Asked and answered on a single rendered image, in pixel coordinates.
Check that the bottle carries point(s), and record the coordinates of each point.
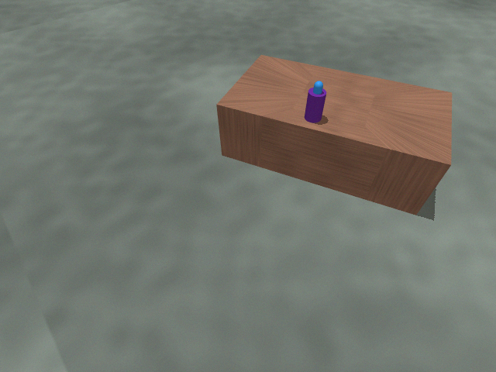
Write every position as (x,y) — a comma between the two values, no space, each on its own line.
(315,103)

